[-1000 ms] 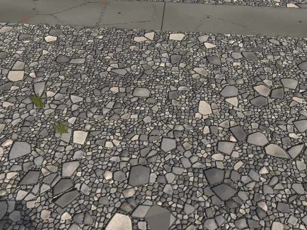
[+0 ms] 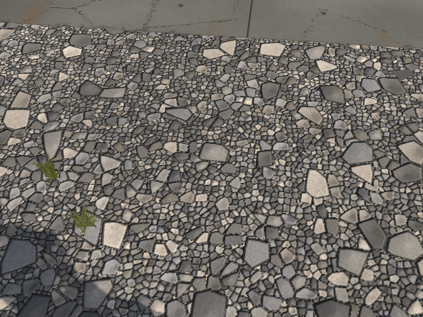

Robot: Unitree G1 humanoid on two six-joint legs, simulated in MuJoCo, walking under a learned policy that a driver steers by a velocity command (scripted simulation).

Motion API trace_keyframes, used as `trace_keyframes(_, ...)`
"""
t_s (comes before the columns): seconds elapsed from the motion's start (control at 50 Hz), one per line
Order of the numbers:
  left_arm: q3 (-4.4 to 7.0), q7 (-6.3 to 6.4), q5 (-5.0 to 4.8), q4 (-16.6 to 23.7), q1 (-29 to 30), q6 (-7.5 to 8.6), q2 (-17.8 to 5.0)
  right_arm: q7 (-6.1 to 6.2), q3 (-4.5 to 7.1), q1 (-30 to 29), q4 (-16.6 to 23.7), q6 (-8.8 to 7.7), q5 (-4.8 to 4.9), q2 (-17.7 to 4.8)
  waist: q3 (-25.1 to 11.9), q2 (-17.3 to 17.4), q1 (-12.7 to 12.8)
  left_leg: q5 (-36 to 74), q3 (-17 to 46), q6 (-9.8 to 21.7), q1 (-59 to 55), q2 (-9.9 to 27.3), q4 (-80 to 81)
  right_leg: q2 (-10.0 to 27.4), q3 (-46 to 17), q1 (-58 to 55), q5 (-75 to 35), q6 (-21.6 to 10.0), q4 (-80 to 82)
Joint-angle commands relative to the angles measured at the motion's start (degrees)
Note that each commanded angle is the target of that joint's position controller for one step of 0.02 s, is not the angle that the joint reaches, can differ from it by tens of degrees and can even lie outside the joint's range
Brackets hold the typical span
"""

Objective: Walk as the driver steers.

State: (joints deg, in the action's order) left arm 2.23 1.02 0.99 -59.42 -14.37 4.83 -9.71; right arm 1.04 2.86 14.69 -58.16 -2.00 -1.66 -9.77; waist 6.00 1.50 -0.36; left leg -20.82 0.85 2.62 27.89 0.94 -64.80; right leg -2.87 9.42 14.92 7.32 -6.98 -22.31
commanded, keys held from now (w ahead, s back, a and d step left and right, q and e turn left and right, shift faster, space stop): q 0.06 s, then w+q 0.38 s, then e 0.56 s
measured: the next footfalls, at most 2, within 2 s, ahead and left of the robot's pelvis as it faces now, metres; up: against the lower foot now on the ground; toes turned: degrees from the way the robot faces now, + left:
left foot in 0.46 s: +0.14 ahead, +0.18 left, +0.00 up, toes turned +21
right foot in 0.92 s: +0.36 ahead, +0.08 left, +0.00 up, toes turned +2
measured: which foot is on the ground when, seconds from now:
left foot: up 0.00-0.44, down 0.46-0.92, up 0.94-1.00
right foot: down 0.00-0.46, up 0.48-0.90, down 0.92-1.00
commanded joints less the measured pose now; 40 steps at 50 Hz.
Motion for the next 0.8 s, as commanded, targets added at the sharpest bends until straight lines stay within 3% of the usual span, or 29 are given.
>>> trace_keyframes(0.02,0.74,0.68,0.31,3.49,-1.08,0.62,-6.61,-0.09,0.62,9.65,-0.04,2.17,-0.16,-1.47,-7.58,-4.96,-3.35,2.97,-0.90,-0.31,-4.79,0.91,3.23,17.40,-6.96,-0.12,-34.60,-6.59,6.86)
trace_keyframes(0.06,0.77,1.10,0.23,3.98,-1.53,-0.18,-6.76,-0.40,0.60,5.08,2.08,2.85,-0.23,-1.90,-6.80,-6.89,-2.51,5.28,-1.92,-0.51,-3.35,1.83,8.92,16.99,-5.36,-0.33,-25.69,-5.83,7.53)
trace_keyframes(0.12,1.77,0.99,0.10,4.27,-4.72,-0.99,-8.77,-1.69,0.67,-1.65,5.22,3.68,-0.48,-2.99,-6.05,-7.81,0.46,6.02,-2.56,-0.25,0.02,3.25,14.21,19.60,-9.93,-2.87,7.72,-6.57,14.14)
trace_keyframes(0.18,2.60,1.05,0.07,4.26,-7.15,-1.25,-10.01,-2.76,1.23,-6.15,7.70,3.59,-0.58,-4.00,-3.95,-5.05,1.86,4.36,-2.63,-0.25,5.32,3.61,17.60,22.98,-13.32,-8.62,18.92,-6.89,17.15)
trace_keyframes(0.26,3.36,0.93,0.44,4.30,-8.71,-0.69,-10.88,-3.72,1.55,-9.60,9.68,2.74,-0.42,-3.19,-2.36,-3.55,3.13,2.75,-3.78,0.42,7.39,3.67,21.35,24.07,-11.33,-13.66,20.83,-5.83,17.32)
trace_keyframes(0.38,3.95,-0.45,1.21,4.72,-8.25,-0.42,-11.64,-5.23,1.66,-12.86,12.64,1.93,-0.43,-3.57,-1.80,-6.12,4.27,0.72,-7.41,2.43,1.75,2.29,27.97,23.11,-4.08,-14.27,15.68,-3.76,13.59)
trace_keyframes(0.42,4.10,-0.85,0.88,5.16,-6.42,-0.94,-12.36,-5.33,1.69,-9.88,12.54,1.65,-0.89,-3.98,-2.33,-6.55,2.49,2.08,-9.27,3.23,-4.81,0.51,32.25,22.38,-0.40,-11.41,10.69,-2.45,9.10)
trace_keyframes(0.44,4.13,-0.91,0.35,5.59,-4.78,-1.26,-12.73,-5.16,1.90,-5.44,11.52,1.33,-1.23,-4.35,-3.51,-5.76,-0.05,3.87,-10.22,3.76,-12.02,-1.44,35.68,21.19,2.61,-7.65,5.96,-1.11,3.46)
trace_keyframes(0.46,3.46,-1.08,0.14,5.58,-4.50,-1.48,-11.17,-4.40,2.70,1.69,9.07,0.58,-1.78,-5.91,-6.65,-1.39,-3.25,4.00,-8.17,4.98,-23.27,-3.05,40.00,18.12,6.21,-2.12,-3.90,0.77,-8.15)
trace_keyframes(0.48,2.12,-1.39,0.52,7.62,-1.99,-1.73,-7.68,-2.98,4.04,10.72,6.94,-0.54,-2.62,-10.80,-11.57,9.86,-7.76,-1.28,8.09,7.83,-34.07,8.36,47.61,13.44,9.56,8.42,2.66,4.11,-28.03)
trace_keyframes(0.5,1.51,-1.91,1.08,10.88,-1.82,-1.38,-4.88,-1.69,4.89,12.03,7.12,-0.72,-0.79,-17.72,-9.44,18.18,-5.61,14.88,31.20,14.44,-40.75,22.60,53.20,4.49,5.15,28.06,27.00,6.75,-39.95)
trace_keyframes(0.52,2.16,-1.60,1.68,9.08,-1.12,-2.05,-8.40,-1.08,4.09,11.30,6.07,-0.77,0.04,-15.28,-6.64,4.58,-4.67,34.08,22.46,14.98,-37.24,22.70,49.16,8.31,-2.84,28.40,25.02,6.44,-43.61)
trace_keyframes(0.54,1.88,-1.91,-0.02,8.17,-2.31,-1.99,-7.24,-0.98,3.00,7.83,6.80,-1.36,-0.07,-12.56,-7.00,3.23,-2.18,49.62,13.87,12.82,-35.21,19.25,46.54,8.84,-5.34,25.03,20.67,6.13,-43.37)
trace_keyframes(0.56,1.60,-2.01,-0.87,6.64,-4.01,-2.00,-6.40,-1.03,2.29,3.49,7.47,-1.66,-0.15,-10.45,-6.29,2.64,0.22,53.77,7.39,9.81,-32.01,16.05,47.06,9.09,-6.92,22.11,16.94,6.05,-41.10)
trace_keyframes(0.6,2.01,-1.85,-0.03,4.34,-7.02,-3.16,-7.32,-0.52,1.19,-2.09,8.96,-1.99,0.42,-7.90,-6.69,4.04,2.65,55.48,-0.02,5.85,-28.24,12.86,48.54,6.85,-7.98,17.61,11.10,5.82,-40.29)
trace_keyframes(0.62,2.18,-1.88,0.12,3.78,-7.77,-3.69,-7.13,-0.27,0.93,-1.57,8.74,-2.18,0.68,-7.71,-6.85,4.08,2.90,57.73,-2.00,5.11,-27.19,12.58,48.77,5.66,-8.36,16.16,9.11,5.72,-40.30)
trace_keyframes(0.66,2.24,-1.85,0.17,3.79,-7.31,-4.33,-6.17,0.37,0.75,-0.56,8.23,-2.37,0.86,-8.12,-5.75,3.45,3.24,58.80,-5.14,4.70,-26.29,12.42,49.24,4.52,-8.08,16.14,5.89,5.67,-38.73)
trace_keyframes(0.74,1.48,-2.14,0.95,7.06,-0.12,-4.49,-4.19,1.67,0.37,-0.32,7.45,-1.95,1.11,-7.82,-2.97,4.90,1.54,55.33,-10.04,4.79,-26.06,11.25,48.13,4.45,-4.87,16.11,0.70,5.49,-25.63)
trace_keyframes(0.8,1.09,-2.37,1.03,8.80,1.37,-4.44,-3.92,2.12,0.82,2.30,5.87,-1.39,1.12,-8.95,-4.05,5.76,0.36,58.41,-10.80,5.82,-28.80,12.54,44.12,3.42,-2.67,13.15,0.96,3.95,-18.57)
Velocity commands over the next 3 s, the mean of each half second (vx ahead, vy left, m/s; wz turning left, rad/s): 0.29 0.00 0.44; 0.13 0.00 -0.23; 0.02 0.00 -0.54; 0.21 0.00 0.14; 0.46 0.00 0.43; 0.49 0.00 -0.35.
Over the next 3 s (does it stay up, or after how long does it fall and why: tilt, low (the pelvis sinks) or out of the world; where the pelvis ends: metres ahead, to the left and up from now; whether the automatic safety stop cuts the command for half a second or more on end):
stays up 0.89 0.20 0.00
